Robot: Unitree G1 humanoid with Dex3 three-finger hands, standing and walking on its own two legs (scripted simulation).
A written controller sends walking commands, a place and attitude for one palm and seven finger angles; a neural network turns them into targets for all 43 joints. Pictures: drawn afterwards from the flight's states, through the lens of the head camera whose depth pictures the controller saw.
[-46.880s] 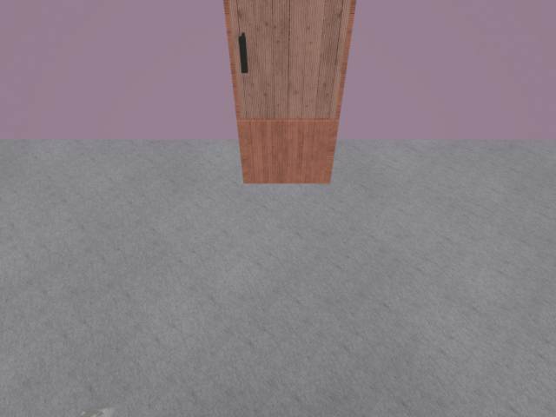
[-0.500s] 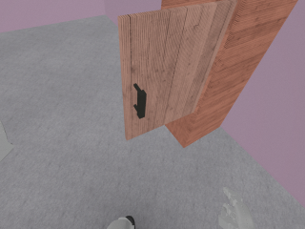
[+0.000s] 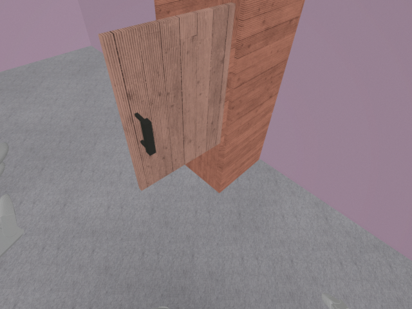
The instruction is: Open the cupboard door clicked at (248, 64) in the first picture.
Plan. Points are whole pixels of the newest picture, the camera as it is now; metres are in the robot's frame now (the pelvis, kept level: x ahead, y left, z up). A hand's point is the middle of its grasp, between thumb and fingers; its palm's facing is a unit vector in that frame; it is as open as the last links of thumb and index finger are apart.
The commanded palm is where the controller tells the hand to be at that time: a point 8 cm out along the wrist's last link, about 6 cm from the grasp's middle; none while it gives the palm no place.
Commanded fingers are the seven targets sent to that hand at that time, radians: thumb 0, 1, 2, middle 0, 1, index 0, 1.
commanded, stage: stop stepping back and stand still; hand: left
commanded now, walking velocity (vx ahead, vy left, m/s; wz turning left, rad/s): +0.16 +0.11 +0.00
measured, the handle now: (144, 133) +0.61 +0.21 -0.05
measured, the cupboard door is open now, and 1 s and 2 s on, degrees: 86 86 86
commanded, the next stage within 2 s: let the arm hang, fingers relaxed in 0.62 s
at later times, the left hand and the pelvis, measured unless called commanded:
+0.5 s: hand out of the picture +0.17 +0.30 +0.15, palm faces +0.44 -0.77 -0.46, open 7.4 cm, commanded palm +0.11 +0.33 +0.18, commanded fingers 0.00 0.90 0.90 -0.20 -0.30 -0.20 -0.30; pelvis -0.02 +0.03 +0.00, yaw +1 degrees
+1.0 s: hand out of the picture +0.04 +0.22 -0.16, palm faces -0.03 -0.98 -0.21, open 7.4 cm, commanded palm none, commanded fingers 0.00 0.90 0.90 -0.20 -0.30 -0.20 -0.30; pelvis -0.04 +0.03 -0.01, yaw +3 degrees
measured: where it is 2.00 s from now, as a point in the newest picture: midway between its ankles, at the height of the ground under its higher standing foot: outside the picture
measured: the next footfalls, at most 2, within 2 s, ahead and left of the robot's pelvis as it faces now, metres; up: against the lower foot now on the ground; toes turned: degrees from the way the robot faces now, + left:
left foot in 0.14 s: +0.05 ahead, +0.16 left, +0.00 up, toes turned +6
